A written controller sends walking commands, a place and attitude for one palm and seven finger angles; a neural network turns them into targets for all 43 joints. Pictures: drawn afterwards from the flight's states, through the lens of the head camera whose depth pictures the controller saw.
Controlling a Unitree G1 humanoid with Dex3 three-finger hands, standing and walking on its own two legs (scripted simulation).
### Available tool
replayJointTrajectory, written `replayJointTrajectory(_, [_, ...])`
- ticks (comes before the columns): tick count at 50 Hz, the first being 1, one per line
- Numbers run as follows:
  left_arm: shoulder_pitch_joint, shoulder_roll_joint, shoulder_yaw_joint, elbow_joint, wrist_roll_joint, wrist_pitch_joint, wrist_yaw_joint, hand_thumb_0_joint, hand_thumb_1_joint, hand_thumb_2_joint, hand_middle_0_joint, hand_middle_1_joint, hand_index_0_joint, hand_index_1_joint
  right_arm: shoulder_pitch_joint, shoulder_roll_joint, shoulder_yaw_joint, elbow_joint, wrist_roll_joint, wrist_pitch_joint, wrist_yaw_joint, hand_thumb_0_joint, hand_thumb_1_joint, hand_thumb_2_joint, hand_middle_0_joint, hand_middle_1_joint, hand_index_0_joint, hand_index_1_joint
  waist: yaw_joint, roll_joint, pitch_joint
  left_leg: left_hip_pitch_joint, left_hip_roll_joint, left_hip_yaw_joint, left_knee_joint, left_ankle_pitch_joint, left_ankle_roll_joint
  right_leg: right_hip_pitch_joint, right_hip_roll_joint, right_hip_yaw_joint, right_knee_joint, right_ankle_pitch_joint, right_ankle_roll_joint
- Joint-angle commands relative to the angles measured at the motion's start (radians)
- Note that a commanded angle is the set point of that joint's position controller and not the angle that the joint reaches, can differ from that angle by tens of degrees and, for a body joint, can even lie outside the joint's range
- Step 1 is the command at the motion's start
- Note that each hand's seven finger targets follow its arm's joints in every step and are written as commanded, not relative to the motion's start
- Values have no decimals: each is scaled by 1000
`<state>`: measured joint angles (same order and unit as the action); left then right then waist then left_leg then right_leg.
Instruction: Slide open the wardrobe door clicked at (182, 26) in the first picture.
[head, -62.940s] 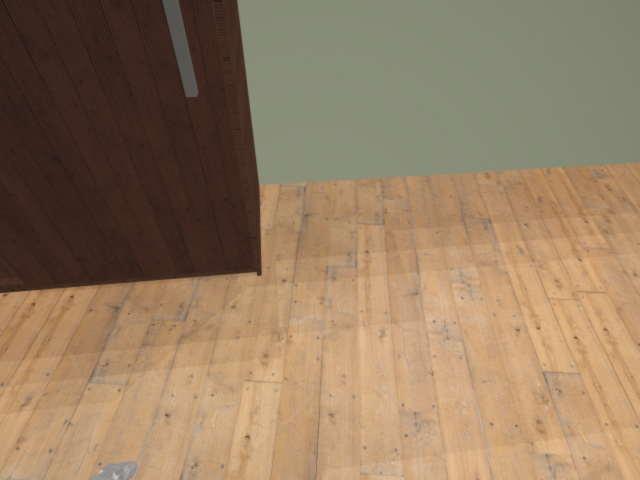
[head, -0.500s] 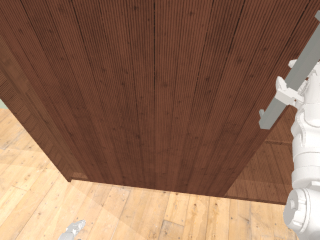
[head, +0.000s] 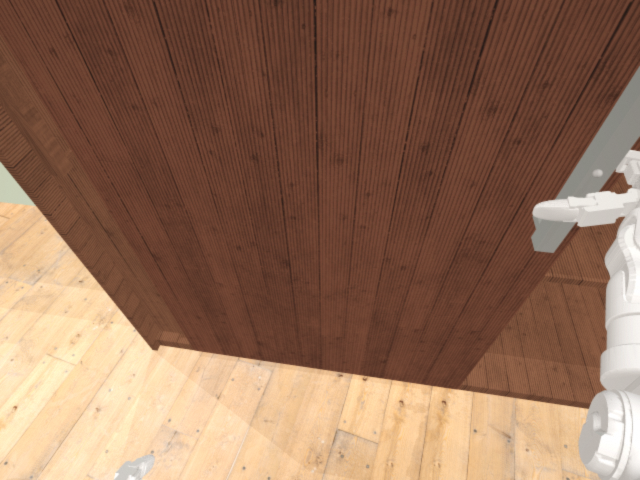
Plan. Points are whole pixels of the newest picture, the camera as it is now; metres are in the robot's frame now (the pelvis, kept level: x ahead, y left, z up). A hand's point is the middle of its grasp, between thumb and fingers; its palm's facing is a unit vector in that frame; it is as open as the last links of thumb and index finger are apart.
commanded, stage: slip the hand off the handle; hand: right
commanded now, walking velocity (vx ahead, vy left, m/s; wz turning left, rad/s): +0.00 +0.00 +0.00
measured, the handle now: (593, 149) +0.48 -0.28 +0.19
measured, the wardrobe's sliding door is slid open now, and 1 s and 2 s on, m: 0.66 0.66 0.66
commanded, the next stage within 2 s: draw the hand back to the body in 1.38 s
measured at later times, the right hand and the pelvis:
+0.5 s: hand out of the picture +0.41 -0.32 +0.19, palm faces +0.44 +0.88 -0.16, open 14.7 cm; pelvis +0.01 +0.00 +0.00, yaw -1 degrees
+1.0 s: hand out of the picture +0.39 -0.34 +0.18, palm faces +0.43 +0.89 -0.14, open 14.7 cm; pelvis +0.01 +0.00 +0.00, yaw +1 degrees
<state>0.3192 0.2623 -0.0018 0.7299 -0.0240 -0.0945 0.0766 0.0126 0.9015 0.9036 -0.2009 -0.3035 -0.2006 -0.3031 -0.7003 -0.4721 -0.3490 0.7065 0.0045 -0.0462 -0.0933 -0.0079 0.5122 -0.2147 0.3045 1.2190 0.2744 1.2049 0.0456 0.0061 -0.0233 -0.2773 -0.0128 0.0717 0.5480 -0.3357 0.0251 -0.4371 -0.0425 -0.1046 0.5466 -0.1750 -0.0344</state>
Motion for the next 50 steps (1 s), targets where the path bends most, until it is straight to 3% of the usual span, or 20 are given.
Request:
replayJointTrajectory(1, [-27,153,58,-119,-4,-46,9,0,900,900,-200,-300,-200,-300,-414,-194,12,-295,13,-69,4,0,550,-200,250,1150,250,1150,-14,-99,-359,-110,-7,-40,-88,252,3,424,2,108,-19,212,-8])
replayJointTrajectory(4, [-29,156,54,-121,-7,-42,11,0,900,900,-200,-300,-200,-300,-371,-194,-6,-299,31,-41,2,0,550,-200,250,1150,250,1150,-22,-59,-324,-94,-7,-37,-94,265,-2,397,1,110,-29,213,-10])
replayJointTrajectory(5, [-17,170,54,-101,-6,-35,19,0,900,900,-200,-300,-200,-300,-408,-329,-104,-249,20,-32,-8,0,550,-200,250,1150,250,1150,-19,-30,-298,-92,-3,-43,-99,254,-4,361,-1,107,-29,191,-11])
replayJointTrajectory(7, [-21,161,47,-110,-6,-27,22,0,900,900,-200,-300,-200,-300,-426,-323,-96,-237,10,-23,-8,0,550,-200,250,1150,250,1150,-11,-11,-271,-86,1,-42,-96,258,-8,325,6,98,-32,177,-13])
replayJointTrajectory(8, [-26,162,48,-116,-5,-25,26,0,900,900,-200,-300,-200,-300,-403,-359,-130,-249,10,-28,-9,0,550,-200,250,1150,250,1150,-29,-19,-278,-61,4,-47,-96,281,-5,315,8,93,-25,195,-17])
replayJointTrajectory(10, [-25,153,45,-126,-2,-21,24,0,900,900,-200,-300,-200,-300,-409,-357,-118,-282,-9,-40,-1,0,550,-200,250,1150,250,1150,-29,-69,-333,-65,0,-47,-78,291,-3,355,10,93,-22,225,-12])
replayJointTrajectory(14, [-17,154,47,-133,-3,-14,22,0,900,900,-200,-300,-200,-300,-341,-362,-126,-267,-1,-53,34,0,550,-200,250,1150,250,1150,-31,-66,-345,-61,-5,-48,-73,321,-3,367,8,93,-10,255,-14])
replayJointTrajectory(20, [-15,161,44,-131,-22,-7,36,0,900,900,-200,-300,-200,-300,-396,-346,-76,-196,34,-31,117,0,550,-200,250,1150,250,1150,3,-79,-258,-121,-2,-52,-104,255,-9,337,12,93,-14,160,-16])
replayJointTrajectory(21, [-8,165,46,-124,-22,-6,40,0,900,900,-200,-300,-200,-300,-402,-385,-106,-186,34,-35,121,0,550,-200,250,1150,250,1150,3,-67,-258,-123,-3,-52,-104,248,-8,333,11,97,-13,157,-16])
replayJointTrajectory(23, [-9,165,41,-123,-24,-8,44,0,900,900,-200,-300,-200,-300,-452,-380,-85,-187,39,-55,128,0,550,-200,250,1150,250,1150,15,-75,-236,-140,-1,-54,-110,214,-8,318,13,103,-12,118,-18])
replayJointTrajectory(28, [14,174,41,-103,-13,-14,48,0,900,900,-200,-300,-200,-300,-500,-473,-138,-148,24,-124,135,0,550,-200,250,1150,250,1150,10,-120,-289,-153,-3,-60,-96,186,-3,328,16,115,5,108,-18])
replayJointTrajectory(30, [18,173,40,-99,-12,-14,44,0,900,900,-200,-300,-200,-300,-507,-477,-134,-122,22,-140,146,0,550,-200,250,1150,250,1150,12,-142,-319,-163,-5,-62,-88,187,-4,341,17,116,11,116,-17])
replayJointTrajectory(33, [37,183,39,-95,-12,-5,47,0,900,900,-200,-300,-200,-300,-452,-551,-193,-16,26,-139,168,0,550,-200,250,1150,250,1150,2,-97,-295,-137,-1,-63,-86,190,-8,270,18,110,18,93,-21])
replayJointTrajectory(34, [34,181,32,-101,-16,-3,45,0,900,900,-200,-300,-200,-300,-476,-531,-161,2,27,-134,182,0,550,-200,250,1150,250,1150,11,-103,-272,-145,-1,-66,-88,185,-12,248,22,105,13,75,-21])
replayJointTrajectory(38, [32,181,44,-140,-17,0,41,0,900,900,-200,-300,-200,-300,-343,-493,-156,-66,50,-130,215,0,550,-200,250,1150,250,1150,-25,-125,-347,-122,-7,-58,-77,215,-4,298,17,106,18,130,-22])
replayJointTrajectory(39, [32,183,44,-145,-18,2,39,0,900,900,-200,-300,-200,-300,-321,-519,-184,-102,54,-133,216,0,550,-200,250,1150,250,1150,-33,-126,-361,-114,-13,-56,-72,234,-4,310,14,110,15,154,-21])
replayJointTrajectory(43, [5,178,48,-167,-26,2,38,0,900,900,-200,-300,-200,-300,-199,-466,-206,-206,112,-127,218,0,550,-200,250,1150,250,1150,-45,-83,-305,-106,-16,-52,-83,239,-6,293,11,101,11,153,-24])
replayJointTrajectory(46, [-11,175,49,-177,-30,-4,40,0,900,900,-200,-300,-200,-300,-123,-493,-262,-270,124,-100,204,0,550,-200,250,1150,250,1150,-60,-69,-295,-95,-19,-49,-80,230,-12,280,12,97,-4,137,-23])
replayJointTrajectory(48, [-31,170,45,-189,-32,-12,44,0,900,900,-200,-300,-200,-300,-137,-482,-249,-361,121,-91,191,0,550,-200,250,1150,250,1150,-59,-92,-279,-103,-17,-44,-83,202,-8,295,8,102,-9,126,-24])
replayJointTrajectory(50, [-52,157,43,-205,-28,-22,41,0,900,900,-200,-300,-200,-300,-90,-470,-248,-469,106,-80,175,0,550,-200,250,1150,250,1150,-69,-169,-314,-109,-22,-40,-73,197,-3,346,7,110,-16,150,-18])
